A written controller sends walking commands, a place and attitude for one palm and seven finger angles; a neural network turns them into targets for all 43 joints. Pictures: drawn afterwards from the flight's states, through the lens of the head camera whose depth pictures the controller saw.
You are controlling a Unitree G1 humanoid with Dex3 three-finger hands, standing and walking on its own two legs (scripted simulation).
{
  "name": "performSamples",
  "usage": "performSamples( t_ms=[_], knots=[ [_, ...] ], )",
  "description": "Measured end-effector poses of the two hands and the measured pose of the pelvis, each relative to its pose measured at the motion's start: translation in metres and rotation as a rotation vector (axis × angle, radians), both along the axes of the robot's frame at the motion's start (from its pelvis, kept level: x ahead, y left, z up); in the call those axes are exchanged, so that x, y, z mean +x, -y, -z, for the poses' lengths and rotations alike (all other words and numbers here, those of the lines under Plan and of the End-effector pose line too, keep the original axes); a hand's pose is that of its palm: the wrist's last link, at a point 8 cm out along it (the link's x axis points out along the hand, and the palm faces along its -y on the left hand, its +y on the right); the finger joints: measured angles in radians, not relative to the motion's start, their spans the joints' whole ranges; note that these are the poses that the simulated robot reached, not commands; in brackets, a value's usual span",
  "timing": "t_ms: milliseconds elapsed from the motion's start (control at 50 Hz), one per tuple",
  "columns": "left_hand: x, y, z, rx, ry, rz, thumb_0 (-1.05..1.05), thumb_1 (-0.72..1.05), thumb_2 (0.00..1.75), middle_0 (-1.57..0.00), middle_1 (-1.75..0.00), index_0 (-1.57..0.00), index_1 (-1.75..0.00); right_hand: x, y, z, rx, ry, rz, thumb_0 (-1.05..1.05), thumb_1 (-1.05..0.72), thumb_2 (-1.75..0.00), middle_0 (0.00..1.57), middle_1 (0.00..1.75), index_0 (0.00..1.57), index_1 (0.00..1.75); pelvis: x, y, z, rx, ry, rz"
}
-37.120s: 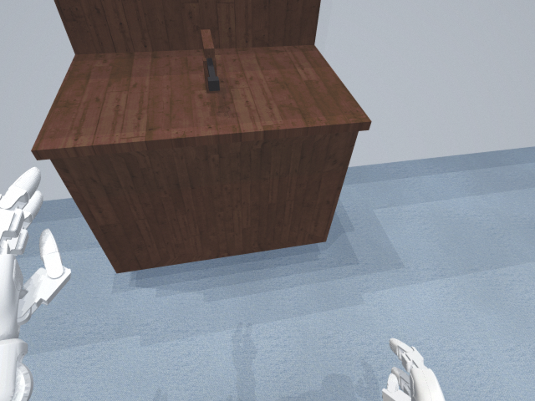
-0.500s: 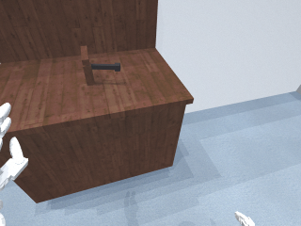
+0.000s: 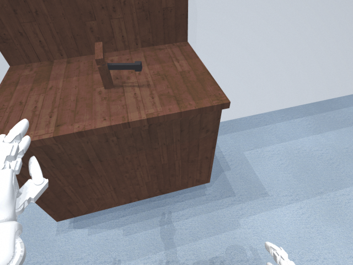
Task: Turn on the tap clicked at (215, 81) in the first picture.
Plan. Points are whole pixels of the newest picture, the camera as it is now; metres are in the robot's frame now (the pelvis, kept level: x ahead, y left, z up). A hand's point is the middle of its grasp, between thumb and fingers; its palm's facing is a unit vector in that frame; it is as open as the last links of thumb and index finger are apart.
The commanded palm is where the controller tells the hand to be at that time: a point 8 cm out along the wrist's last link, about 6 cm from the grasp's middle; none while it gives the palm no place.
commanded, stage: stop stepping back and stand still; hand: left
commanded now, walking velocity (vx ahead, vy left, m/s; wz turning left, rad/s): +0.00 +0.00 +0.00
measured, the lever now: (138, 66) +0.77 +0.20 +0.06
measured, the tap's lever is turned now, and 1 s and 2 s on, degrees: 73 73 73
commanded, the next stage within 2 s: stand and check the lever's angle in 0.54 s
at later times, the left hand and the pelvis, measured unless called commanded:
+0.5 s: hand (57, 164) +0.26 +0.24 +0.15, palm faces +0.34 -0.86 -0.37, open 7.4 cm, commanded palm +0.20 +0.29 +0.18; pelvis +0.03 +0.01 +0.01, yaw -2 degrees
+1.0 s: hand (30, 169) +0.24 +0.28 +0.16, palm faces +0.36 -0.86 -0.35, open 7.4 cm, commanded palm +0.18 +0.32 +0.18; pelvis +0.01 +0.04 +0.01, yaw -2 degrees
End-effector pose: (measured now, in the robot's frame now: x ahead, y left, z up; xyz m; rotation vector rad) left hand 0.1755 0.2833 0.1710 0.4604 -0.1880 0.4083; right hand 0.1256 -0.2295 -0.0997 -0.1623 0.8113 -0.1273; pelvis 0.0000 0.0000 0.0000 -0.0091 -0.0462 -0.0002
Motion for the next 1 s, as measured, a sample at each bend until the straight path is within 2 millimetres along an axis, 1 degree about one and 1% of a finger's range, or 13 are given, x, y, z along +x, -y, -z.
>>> performSamples(
  t_ms=[60,120,200,260,320,400,460,500,640,700,880,1000],
  knots=[
    [0.009,0.014,0.006,-0.058,-0.01,0.045,0.02,0.9,0.89,-0.2,-0.3,-0.21,-0.3,0.009,0.009,-0.01,-0.028,-0.006,-0.007,0.01,-0.91,-0.89,0.2,0.3,0.21,0.3,0.004,0.002,-0.005,0.016,-0.002,0.005],
    [0.017,0.021,0.001,-0.037,0.017,0.102,0.02,0.89,0.89,-0.21,-0.3,-0.21,-0.3,0.023,0.017,-0.021,-0.072,0.048,0.005,0.01,-0.91,-0.89,0.2,0.3,0.21,0.3,0.01,0.001,-0.002,0.002,-0.004,0.013],
    [0.027,0.015,-0.016,0.039,0.053,0.12,0.02,0.89,0.89,-0.21,-0.3,-0.21,-0.3,0.042,0.02,-0.033,-0.079,0.096,0.044,0.01,-0.91,-0.89,0.2,0.3,0.2,0.3,0.018,0.001,-0.004,0.007,-0.006,0.024],
    [0.033,0.007,-0.024,0.076,0.046,0.098,0.02,0.89,0.89,-0.21,-0.3,-0.21,-0.3,0.056,0.019,-0.038,-0.068,0.126,0.047,0.01,-0.91,-0.89,0.2,0.3,0.2,0.3,0.025,0.0,-0.007,0.002,-0.019,0.028],
    [0.037,0.001,-0.022,0.067,0.026,0.077,0.02,0.89,0.89,-0.21,-0.3,-0.21,-0.3,0.066,0.014,-0.039,-0.056,0.137,0.041,0.01,-0.91,-0.89,0.2,0.3,0.2,0.3,0.03,-0.003,-0.008,0.0,-0.025,0.032],
    [0.041,-0.001,-0.008,0.007,-0.02,0.068,0.02,0.89,0.89,-0.21,-0.3,-0.21,-0.3,0.074,0.005,-0.04,-0.047,0.134,0.031,0.01,-0.91,-0.89,0.2,0.3,0.2,0.3,0.033,-0.007,-0.01,0.001,-0.026,0.038],
    [0.043,-0.001,0.001,-0.031,-0.043,0.075,0.02,0.89,0.89,-0.21,-0.3,-0.21,-0.3,0.075,-0.002,-0.042,-0.049,0.129,0.021,0.01,-0.91,-0.89,0.2,0.3,0.2,0.3,0.034,-0.01,-0.011,0.001,-0.023,0.039],
    [0.043,-0.001,0.002,-0.041,-0.042,0.083,0.02,0.89,0.89,-0.21,-0.3,-0.21,-0.3,0.075,-0.006,-0.043,-0.052,0.126,0.014,0.01,-0.91,-0.89,0.2,0.3,0.2,0.3,0.033,-0.012,-0.011,0.0,-0.022,0.038],
    [0.039,-0.013,-0.014,-0.002,0.014,0.093,0.02,0.89,0.89,-0.21,-0.3,-0.21,-0.3,0.068,-0.02,-0.045,-0.053,0.115,0.005,0.01,-0.91,-0.89,0.2,0.3,0.21,0.3,0.029,-0.02,-0.013,-0.006,-0.024,0.039],
    [0.036,-0.02,-0.016,0.002,0.021,0.085,0.02,0.89,0.89,-0.21,-0.3,-0.21,-0.3,0.063,-0.024,-0.045,-0.052,0.11,0.008,0.01,-0.91,-0.89,0.2,0.3,0.21,0.3,0.028,-0.025,-0.013,-0.009,-0.025,0.04],
    [0.028,-0.034,0.001,-0.053,-0.022,0.066,0.02,0.89,0.89,-0.21,-0.3,-0.21,-0.3,0.049,-0.032,-0.045,-0.072,0.091,0.013,0.01,-0.91,-0.89,0.2,0.3,0.21,0.3,0.02,-0.038,-0.014,-0.012,-0.023,0.04],
    [0.024,-0.04,-0.003,-0.042,0.008,0.078,0.02,0.89,0.89,-0.21,-0.3,-0.21,-0.3,0.044,-0.039,-0.047,-0.085,0.096,0.006,0.01,-0.91,-0.89,0.2,0.3,0.21,0.3,0.015,-0.044,-0.014,-0.014,-0.021,0.036]
  ],
)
